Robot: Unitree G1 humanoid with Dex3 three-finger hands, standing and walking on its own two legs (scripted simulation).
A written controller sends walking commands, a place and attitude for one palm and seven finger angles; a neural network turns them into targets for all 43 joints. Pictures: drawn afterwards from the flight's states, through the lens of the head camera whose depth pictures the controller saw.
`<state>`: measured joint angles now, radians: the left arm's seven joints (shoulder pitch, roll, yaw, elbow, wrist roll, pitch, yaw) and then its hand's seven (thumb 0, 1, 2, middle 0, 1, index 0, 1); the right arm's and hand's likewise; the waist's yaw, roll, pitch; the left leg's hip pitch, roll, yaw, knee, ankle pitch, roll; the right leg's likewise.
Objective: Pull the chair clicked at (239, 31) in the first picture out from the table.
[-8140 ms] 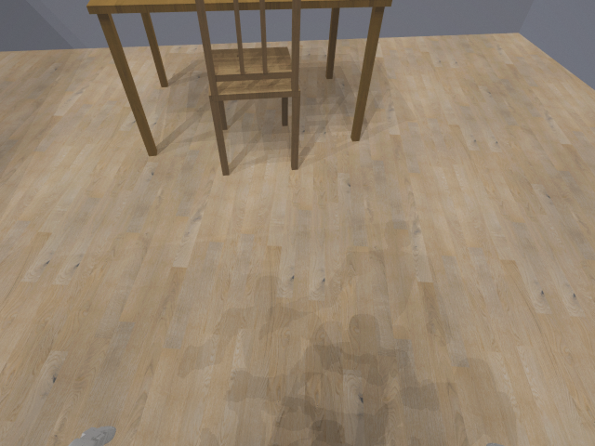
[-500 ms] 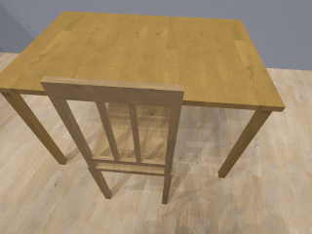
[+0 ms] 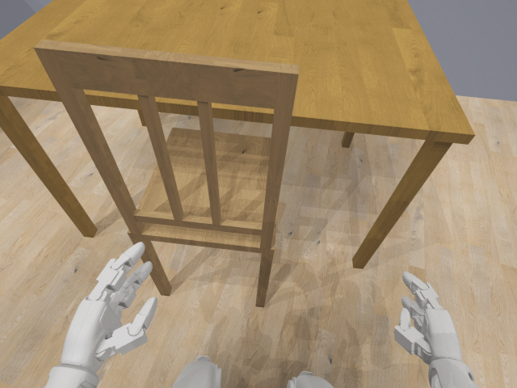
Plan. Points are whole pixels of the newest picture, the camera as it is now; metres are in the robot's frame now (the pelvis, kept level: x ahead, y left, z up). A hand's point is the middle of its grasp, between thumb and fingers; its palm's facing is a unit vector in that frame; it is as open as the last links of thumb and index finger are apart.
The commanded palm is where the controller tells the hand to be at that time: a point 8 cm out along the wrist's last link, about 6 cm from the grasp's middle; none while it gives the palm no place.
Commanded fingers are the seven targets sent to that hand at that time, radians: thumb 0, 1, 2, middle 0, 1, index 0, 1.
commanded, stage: raise the hand toward the chair's back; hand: left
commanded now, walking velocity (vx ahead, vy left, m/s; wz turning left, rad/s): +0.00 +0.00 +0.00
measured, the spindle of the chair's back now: (165, 168) +0.50 +0.22 +0.01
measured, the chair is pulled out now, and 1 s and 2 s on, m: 0.00 0.00 0.00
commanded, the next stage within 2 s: aim the fingers beside a spindle in 1.72 s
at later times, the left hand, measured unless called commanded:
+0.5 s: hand (126, 302) +0.23 +0.20 +0.03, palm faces -0.02 -1.00 -0.06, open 13.2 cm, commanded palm +0.20 +0.26 +0.03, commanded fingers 0.00 -0.15 0.45 -0.09 -0.14 -0.09 -0.14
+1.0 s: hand (108, 288) +0.25 +0.23 +0.04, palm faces -0.03 -1.00 -0.05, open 16.7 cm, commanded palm +0.23 +0.29 +0.04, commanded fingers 0.00 -0.50 0.30 -0.06 -0.08 -0.06 -0.08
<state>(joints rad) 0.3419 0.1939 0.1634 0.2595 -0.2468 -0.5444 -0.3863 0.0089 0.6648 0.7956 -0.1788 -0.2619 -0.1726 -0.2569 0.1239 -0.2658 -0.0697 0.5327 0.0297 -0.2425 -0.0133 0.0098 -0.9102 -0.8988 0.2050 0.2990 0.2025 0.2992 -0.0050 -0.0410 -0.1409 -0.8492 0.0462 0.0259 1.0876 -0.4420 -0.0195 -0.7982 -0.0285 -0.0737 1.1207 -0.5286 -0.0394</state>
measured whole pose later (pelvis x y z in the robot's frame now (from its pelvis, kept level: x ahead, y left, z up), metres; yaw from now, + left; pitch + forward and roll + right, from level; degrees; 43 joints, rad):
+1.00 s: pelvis +0.02 +0.03 +0.00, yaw +1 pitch +15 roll -3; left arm 0.33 0.26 0.20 0.04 -0.26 -0.37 -0.31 0.00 -0.45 0.32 -0.07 -0.09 -0.06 -0.08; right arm 0.19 -0.21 0.02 0.53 0.02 -0.20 -0.06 0.01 -0.91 -0.90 0.21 0.30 0.21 0.30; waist -0.01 0.02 -0.13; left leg -0.91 0.04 -0.01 1.14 -0.49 0.02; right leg -0.80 -0.03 -0.11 1.08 -0.54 0.00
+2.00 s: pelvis +0.02 +0.01 +0.00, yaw +1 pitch +15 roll -2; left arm 0.24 0.27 0.22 0.16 -0.28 -0.41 -0.34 -0.01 -0.50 0.30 -0.06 -0.08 -0.06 -0.08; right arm 0.22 -0.25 0.01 0.57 0.03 -0.20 -0.06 0.01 -0.91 -0.90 0.21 0.30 0.21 0.30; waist -0.03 0.03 -0.13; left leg -0.90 0.04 -0.02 1.11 -0.47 0.00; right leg -0.80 -0.02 -0.11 1.08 -0.53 -0.02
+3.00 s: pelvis +0.01 +0.02 -0.02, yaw -1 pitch +20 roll -2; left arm -0.04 0.27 0.23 0.37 -0.24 -0.44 -0.30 -0.01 -0.50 0.30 -0.06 -0.08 -0.06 -0.08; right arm 0.22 -0.25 0.00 0.59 0.01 -0.14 -0.03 0.01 -0.91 -0.90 0.21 0.30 0.20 0.30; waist -0.05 0.02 -0.14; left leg -1.06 0.05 0.00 1.22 -0.51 0.01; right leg -0.98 -0.02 -0.08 1.19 -0.56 -0.01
